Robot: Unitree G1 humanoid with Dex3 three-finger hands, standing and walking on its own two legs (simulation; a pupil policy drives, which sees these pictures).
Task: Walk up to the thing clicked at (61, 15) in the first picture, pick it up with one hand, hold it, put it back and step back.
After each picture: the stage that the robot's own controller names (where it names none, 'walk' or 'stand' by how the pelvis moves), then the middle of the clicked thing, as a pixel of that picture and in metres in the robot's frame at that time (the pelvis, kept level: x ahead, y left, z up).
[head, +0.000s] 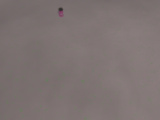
stand; (60, 12) +2.06 +0.35 -0.72
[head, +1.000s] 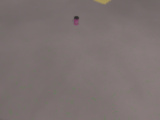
walk; (76, 20) +1.93 +0.14 -0.70
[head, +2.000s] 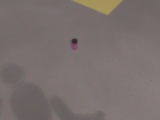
walk; (74, 44) +1.29 +0.08 -0.70
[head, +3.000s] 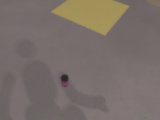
walk; (64, 80) +0.80 +0.16 -0.71
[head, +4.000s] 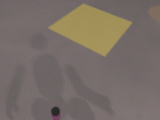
walk; (55, 113) +0.54 +0.19 -0.71
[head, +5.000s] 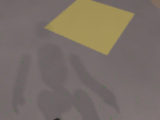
stand; out of the picture +0.40 +0.21 -0.70
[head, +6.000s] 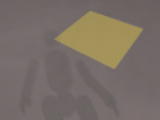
stand; out of the picture +0.37 +0.19 -0.72
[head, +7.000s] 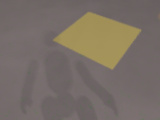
stand; out of the picture +0.38 +0.20 -0.73
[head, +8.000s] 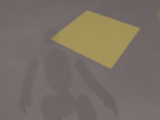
stand; out of the picture +0.37 +0.21 -0.73
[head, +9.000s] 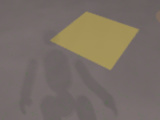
stand; out of the picture +0.36 +0.21 -0.73
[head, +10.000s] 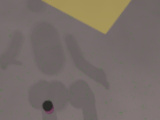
go down; (48, 107) +0.40 +0.21 -0.61
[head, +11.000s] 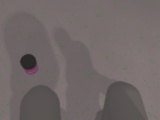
go down; (29, 65) +0.45 +0.22 -0.31
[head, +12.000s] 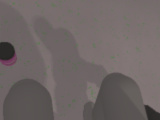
close in; (6, 54) +0.45 +0.24 -0.27
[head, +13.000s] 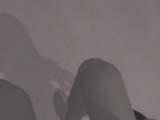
close in; out of the picture +0.44 +0.27 -0.23
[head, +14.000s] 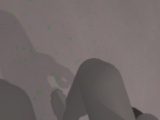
close; out of the picture +0.43 +0.27 -0.23
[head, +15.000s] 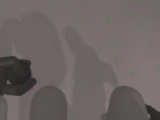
lift; (21, 78) +0.33 +0.23 -0.07
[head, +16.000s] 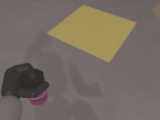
hold; (35, 87) +0.33 +0.17 +0.04
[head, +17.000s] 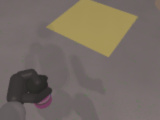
hold; (39, 92) +0.33 +0.17 +0.00
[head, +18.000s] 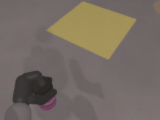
hold; (44, 93) +0.33 +0.15 +0.00
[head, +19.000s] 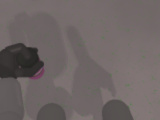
crouch; (31, 64) +0.41 +0.18 -0.08
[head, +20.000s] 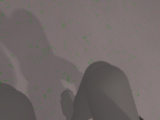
lower; out of the picture +0.44 +0.26 -0.23
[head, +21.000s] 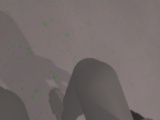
lower; out of the picture +0.44 +0.28 -0.23
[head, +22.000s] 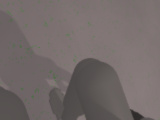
lower; out of the picture +0.44 +0.28 -0.23
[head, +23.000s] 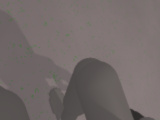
lower; out of the picture +0.44 +0.28 -0.23
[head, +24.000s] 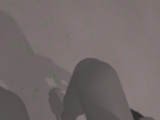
loosen; out of the picture +0.44 +0.28 -0.23
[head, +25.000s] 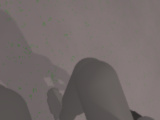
withdraw; out of the picture +0.44 +0.26 -0.24
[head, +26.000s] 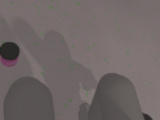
stand; (9, 55) +0.44 +0.23 -0.27
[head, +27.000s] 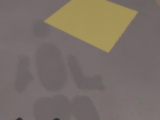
stand; out of the picture +0.39 +0.17 -0.63
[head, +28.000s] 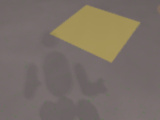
stand; out of the picture +0.39 +0.18 -0.66
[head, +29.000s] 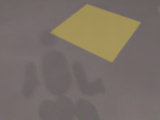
stand; out of the picture +0.38 +0.17 -0.66
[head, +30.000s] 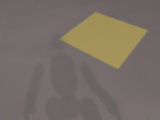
stand; out of the picture +0.41 +0.17 -0.72
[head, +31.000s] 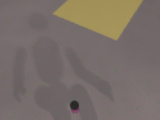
walk; (74, 107) +0.48 +0.09 -0.70
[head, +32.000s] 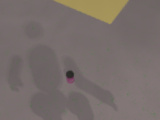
walk; (70, 77) +0.72 +0.13 -0.69
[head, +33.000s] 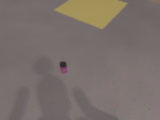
stand; (63, 67) +1.01 +0.23 -0.70
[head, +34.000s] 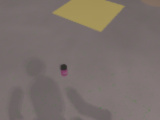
stand; (64, 70) +1.00 +0.20 -0.72
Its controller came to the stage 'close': yes
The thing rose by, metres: 0.71
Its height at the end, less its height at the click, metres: +0.00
